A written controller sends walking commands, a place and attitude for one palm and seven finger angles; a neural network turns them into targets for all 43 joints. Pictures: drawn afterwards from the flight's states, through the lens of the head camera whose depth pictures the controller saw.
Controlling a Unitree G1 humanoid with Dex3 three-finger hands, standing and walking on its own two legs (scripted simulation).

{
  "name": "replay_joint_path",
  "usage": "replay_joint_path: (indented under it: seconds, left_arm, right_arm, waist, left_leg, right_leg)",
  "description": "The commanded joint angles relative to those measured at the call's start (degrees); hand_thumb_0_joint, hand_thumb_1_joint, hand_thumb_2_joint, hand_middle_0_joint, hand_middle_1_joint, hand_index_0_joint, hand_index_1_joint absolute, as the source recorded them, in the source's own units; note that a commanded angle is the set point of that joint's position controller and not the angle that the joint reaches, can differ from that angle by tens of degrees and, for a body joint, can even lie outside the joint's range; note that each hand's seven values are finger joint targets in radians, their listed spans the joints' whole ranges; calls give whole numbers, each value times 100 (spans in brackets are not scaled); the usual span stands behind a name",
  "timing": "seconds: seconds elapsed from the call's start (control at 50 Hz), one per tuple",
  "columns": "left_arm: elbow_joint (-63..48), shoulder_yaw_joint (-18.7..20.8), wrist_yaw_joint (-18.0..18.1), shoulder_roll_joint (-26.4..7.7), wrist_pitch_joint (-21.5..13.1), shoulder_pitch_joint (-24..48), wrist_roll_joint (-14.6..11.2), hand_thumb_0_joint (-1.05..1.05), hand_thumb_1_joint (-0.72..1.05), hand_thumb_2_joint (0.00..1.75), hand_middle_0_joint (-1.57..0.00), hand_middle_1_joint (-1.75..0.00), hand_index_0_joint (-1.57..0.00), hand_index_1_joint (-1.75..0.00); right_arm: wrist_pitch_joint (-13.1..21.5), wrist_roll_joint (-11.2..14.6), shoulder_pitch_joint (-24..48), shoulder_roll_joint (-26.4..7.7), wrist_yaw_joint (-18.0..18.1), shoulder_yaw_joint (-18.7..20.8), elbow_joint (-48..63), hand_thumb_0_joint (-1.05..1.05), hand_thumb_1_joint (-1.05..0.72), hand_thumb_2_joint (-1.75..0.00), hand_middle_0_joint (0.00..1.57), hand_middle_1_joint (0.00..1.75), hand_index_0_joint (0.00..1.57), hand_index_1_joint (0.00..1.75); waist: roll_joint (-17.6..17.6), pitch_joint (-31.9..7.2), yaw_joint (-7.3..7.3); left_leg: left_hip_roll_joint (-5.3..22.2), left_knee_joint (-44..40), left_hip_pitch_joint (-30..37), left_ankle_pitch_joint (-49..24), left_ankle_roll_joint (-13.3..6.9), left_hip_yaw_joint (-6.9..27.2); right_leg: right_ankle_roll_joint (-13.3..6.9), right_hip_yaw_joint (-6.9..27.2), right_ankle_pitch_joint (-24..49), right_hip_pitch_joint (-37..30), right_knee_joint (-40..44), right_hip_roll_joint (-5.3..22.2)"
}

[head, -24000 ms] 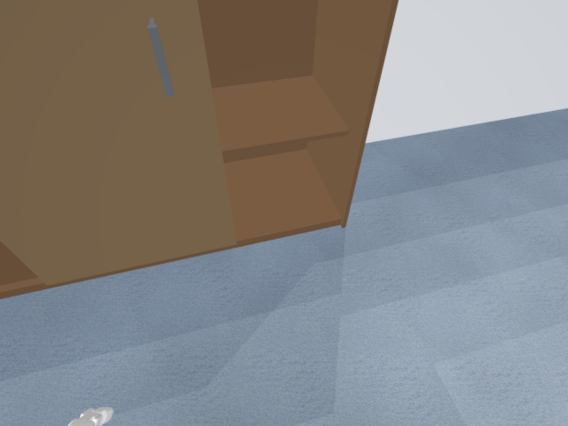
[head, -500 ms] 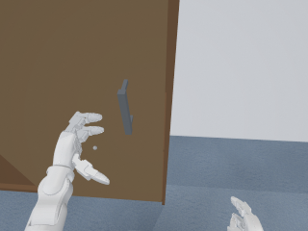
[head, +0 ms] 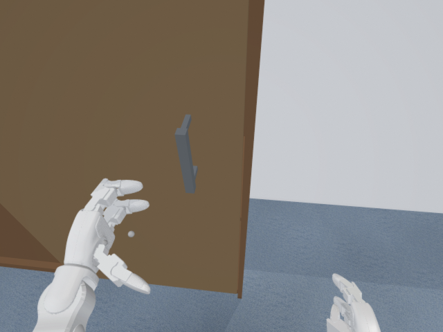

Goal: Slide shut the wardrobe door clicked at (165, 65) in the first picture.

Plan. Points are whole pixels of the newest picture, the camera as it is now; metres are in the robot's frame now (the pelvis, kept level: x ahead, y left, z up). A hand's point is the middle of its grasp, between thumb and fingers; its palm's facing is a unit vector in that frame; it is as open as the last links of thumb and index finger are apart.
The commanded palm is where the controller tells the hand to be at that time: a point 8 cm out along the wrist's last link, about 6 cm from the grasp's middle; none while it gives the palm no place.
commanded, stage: draw the hand back to the body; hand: left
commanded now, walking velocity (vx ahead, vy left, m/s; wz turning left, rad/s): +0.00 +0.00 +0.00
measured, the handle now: (188, 155) +0.41 +0.11 +0.12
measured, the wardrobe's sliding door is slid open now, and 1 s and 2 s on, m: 0.00 0.00 0.00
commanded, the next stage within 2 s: step back with the hand held close in 1.48 s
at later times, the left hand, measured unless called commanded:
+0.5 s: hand (92, 230) +0.22 +0.22 +0.14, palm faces +0.18 -0.96 -0.22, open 14.2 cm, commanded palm +0.19 +0.26 +0.15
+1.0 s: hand (49, 222) +0.22 +0.27 +0.16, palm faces +0.39 -0.84 -0.37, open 9.8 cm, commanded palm +0.17 +0.31 +0.18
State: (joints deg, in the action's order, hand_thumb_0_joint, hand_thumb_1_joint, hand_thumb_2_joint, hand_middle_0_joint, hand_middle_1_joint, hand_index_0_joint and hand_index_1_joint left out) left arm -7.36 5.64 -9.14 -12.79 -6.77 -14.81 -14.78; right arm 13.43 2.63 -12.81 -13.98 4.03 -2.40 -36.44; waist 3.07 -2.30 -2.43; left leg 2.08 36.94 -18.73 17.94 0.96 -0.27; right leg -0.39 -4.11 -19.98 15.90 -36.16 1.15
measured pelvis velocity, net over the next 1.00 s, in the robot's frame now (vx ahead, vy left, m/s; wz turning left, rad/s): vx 0.02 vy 0.02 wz -0.03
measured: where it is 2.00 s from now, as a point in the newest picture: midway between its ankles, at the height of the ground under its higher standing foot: outside the picture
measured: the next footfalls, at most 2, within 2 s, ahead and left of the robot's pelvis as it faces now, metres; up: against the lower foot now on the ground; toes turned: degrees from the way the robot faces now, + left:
none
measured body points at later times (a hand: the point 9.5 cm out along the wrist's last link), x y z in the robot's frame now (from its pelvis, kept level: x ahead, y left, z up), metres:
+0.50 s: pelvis +0.01 +0.01 +0.01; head -0.01 -0.01 +0.46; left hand +0.21 +0.27 +0.15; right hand +0.20 -0.22 -0.06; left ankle +0.02 +0.13 -0.72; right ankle -0.01 -0.11 -0.72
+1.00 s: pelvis +0.02 +0.02 +0.02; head +0.00 +0.00 +0.46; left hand +0.19 +0.31 +0.18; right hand +0.20 -0.20 -0.07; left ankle +0.02 +0.13 -0.72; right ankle -0.01 -0.11 -0.72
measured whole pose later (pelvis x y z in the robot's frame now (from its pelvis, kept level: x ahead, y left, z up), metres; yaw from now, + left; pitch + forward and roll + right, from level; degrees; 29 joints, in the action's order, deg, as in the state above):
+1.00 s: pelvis +0.02 +0.02 +0.02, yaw -2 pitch -4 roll +0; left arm -21.8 16.4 5.3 -19.6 -2.9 -25.9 -4.2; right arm 7.8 0.1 -11.2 -12.4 3.8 -1.7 -37.2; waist 3.0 0.5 -4.3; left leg 0.9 26.1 -6.7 15.0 -0.5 -2.7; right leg 1.3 -2.0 -15.7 4.3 -24.5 2.0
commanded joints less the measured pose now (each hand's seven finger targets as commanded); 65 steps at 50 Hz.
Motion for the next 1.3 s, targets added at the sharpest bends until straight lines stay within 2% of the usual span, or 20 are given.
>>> replay_joint_path:
  seconds: [0.0, 0.08, 0.1, 0.24, 0.28, 0.38, 0.4, 0.42, 0.44, 0.52, 0.56, 0.58, 0.6, 0.68, 0.7, 0.76, 0.9, 1.08, 1.14, 1.28]
  left_arm:
    - [-1350, 578, -67, -813, -176, 918, -77, 0, -55, 20, -25, -115, -25, -115]
    - [-1305, 781, -159, -935, 82, 737, -163, 0, -55, 20, -25, -115, -25, -115]
    - [-1378, 698, -187, -827, 138, 701, -187, 0, -55, 20, -25, -115, -25, -115]
    - [-1850, 1212, -207, -1144, 278, 532, -314, 0, -55, 20, -25, -115, -25, -115]
    - [-1981, 1236, -267, -1175, 291, 498, -312, 0, -55, 20, -25, -115, -25, -115]
    - [-2076, 1288, -461, -1219, 441, 452, -426, 0, -37, 29, -24, -104, -24, -104]
    - [-2457, 1288, 419, -1778, 254, 611, 492, 0, -33, 31, -24, -102, -24, -102]
    - [-2136, 1105, 763, -1328, 267, 206, 586, 0, -30, 32, -24, -100, -24, -100]
    - [-2133, 900, 956, -1154, 249, 43, 711, 0, -26, 34, -24, -98, -24, -98]
    - [-2448, 1024, 1344, -1351, 91, -5, 939, 0, -12, 41, -24, -89, -24, -89]
    - [-2606, 1130, 1441, -1460, 38, -86, 995, 0, -4, 44, -23, -85, -23, -85]
    - [-2562, 1287, 1485, -1584, 43, -158, 1013, 0, -1, 46, -23, -83, -23, -83]
    - [-2490, 1165, 1491, -1429, 39, -176, 1025, 0, 3, 48, -23, -81, -23, -81]
    - [-2580, 1336, 1552, -1556, 19, -210, 1069, 0, 17, 55, -22, -73, -22, -73]
    - [-2556, 1275, 1546, -1440, 17, -278, 1065, 0, 21, 57, -22, -70, -22, -70]
    - [-2545, 1426, 1555, -1512, 16, -447, 1061, 0, 32, 62, -22, -64, -22, -64]
    - [-2656, 1691, 1566, -1642, -3, -549, 1054, 0, 57, 74, -21, -49, -21, -49]
    - [-2771, 2104, 1611, -1888, -38, -621, 1026, 0, 90, 90, -20, -30, -20, -30]
    - [-2652, 1888, 1584, -1667, -26, -610, 1021, 0, 90, 90, -20, -30, -20, -30]
    - [-2736, 1991, 1620, -1834, -25, -556, 1047, 0, 90, 90, -20, -30, -20, -30]
  right_arm:
    - [511, 53, 653, -550, 95, 207, 992, 0, -90, -90, 20, 30, 20, 30]
    - [519, 62, 661, -603, 76, 198, 1007, 0, -90, -90, 20, 30, 20, 30]
    - [521, 80, 689, -577, 69, 194, 1047, 0, -90, -90, 20, 30, 20, 30]
    - [613, 62, 654, -592, 80, 204, 1062, 0, -90, -90, 20, 30, 20, 30]
    - [633, 65, 666, -617, 86, 204, 1025, 0, -90, -90, 20, 30, 20, 30]
    - [719, 90, 678, -664, 125, 190, 993, 0, -90, -90, 20, 30, 20, 30]
    - [559, -59, 861, -531, 164, 235, 1030, 0, -90, -90, 20, 30, 20, 30]
    - [478, -100, 805, -496, 161, 237, 1007, 0, -90, -90, 20, 30, 20, 30]
    - [376, -121, 796, -483, 151, 223, 988, 0, -90, -90, 20, 30, 20, 30]
    - [154, -175, 850, -479, 135, 245, 960, 0, -90, -90, 20, 30, 20, 30]
    - [104, -198, 874, -467, 130, 257, 947, 0, -90, -90, 20, 30, 20, 30]
    - [61, -215, 880, -501, 139, 256, 921, 0, -90, -90, 20, 30, 20, 30]
    - [22, -209, 891, -454, 137, 247, 912, 0, -90, -90, 20, 30, 20, 30]
    - [-75, -217, 940, -500, 112, 278, 897, 0, -90, -90, 20, 30, 20, 30]
    - [-92, -232, 924, -460, 102, 262, 897, 0, -90, -90, 20, 30, 20, 30]
    - [-157, -224, 943, -464, 69, 289, 895, 0, -90, -90, 20, 30, 20, 30]
    - [-239, -228, 961, -462, 54, 304, 898, 0, -90, -90, 20, 30, 20, 30]
    - [-259, -210, 985, -485, 62, 356, 870, 0, -90, -90, 20, 30, 20, 30]
    - [-265, -216, 960, -486, 45, 358, 853, 0, -90, -90, 20, 30, 20, 30]
    - [-251, -234, 1002, -491, 81, 366, 843, 0, -90, -90, 20, 30, 20, 30]
  waist:
    - [-191, -712, 21]
    - [-430, -516, -28]
    - [-313, -506, -24]
    - [-322, -702, -68]
    - [-130, -696, -56]
    - [-83, -556, -36]
    - [-182, -11, -189]
    - [-314, 102, -66]
    - [-390, 85, -68]
    - [-62, -230, -81]
    - [75, -426, -104]
    - [-10, -363, -128]
    - [-35, -248, -91]
    - [-11, -222, -125]
    - [28, -205, -112]
    - [-129, -196, -137]
    - [88, -113, -177]
    - [62, -98, -218]
    - [25, 4, -164]
    - [50, -15, -208]
  left_leg:
    - [-191, -604, 536, -784, -253, -50]
    - [-179, -653, 439, -790, -253, -57]
    - [-189, -672, 473, -781, -255, -83]
    - [-187, -638, 625, -1125, -260, -89]
    - [-185, -616, 699, -1212, -266, -91]
    - [-179, -655, 712, -1126, -267, -24]
    - [-170, -801, 610, -1050, -258, -69]
    - [-146, -835, 704, -879, -234, -72]
    - [-111, -891, 800, -860, -246, -56]
    - [-73, -1134, 1094, -986, -238, -51]
    - [-62, -1205, 1249, -1168, -247, -82]
    - [-51, -1252, 1216, -1160, -237, -65]
    - [-47, -1278, 1226, -1212, -241, -75]
    - [-11, -1391, 1321, -1361, -214, -40]
    - [-19, -1401, 1326, -1455, -214, -50]
    - [8, -1430, 1359, -1612, -202, -47]
    - [2, -1511, 1356, -1596, -180, -49]
    - [3, -1508, 1401, -1650, -178, -85]
    - [-4, -1521, 1399, -1547, -189, -108]
    - [-30, -1533, 1412, -1439, -199, -106]
  right_leg:
    - [18, 131, 1125, -10, 748, -84]
    - [32, 102, 1139, -76, 823, -97]
    - [35, 104, 1123, -40, 832, -94]
    - [48, 71, 1555, -193, 784, -99]
    - [33, 75, 1654, -228, 789, -102]
    - [30, 31, 1556, -191, 836, -123]
    - [27, 357, 1384, -110, 1278, -18]
    - [25, 299, 1121, -34, 1323, 28]
    - [29, 257, 1053, -90, 1316, 33]
    - [-8, 233, 1128, -463, 1299, 34]
    - [-12, 235, 1339, -636, 1295, 46]
    - [-16, 223, 1295, -703, 1345, 30]
    - [-21, 223, 1361, -674, 1369, 18]
    - [-35, 201, 1435, -806, 1399, -9]
    - [-35, 182, 1551, -843, 1383, -5]
    - [-29, 173, 1675, -897, 1383, -18]
    - [-47, 174, 1626, -973, 1453, -41]
    - [-49, 189, 1695, -1032, 1517, -60]
    - [-27, 185, 1618, -938, 1549, -47]
    - [-32, 209, 1532, -970, 1609, -53]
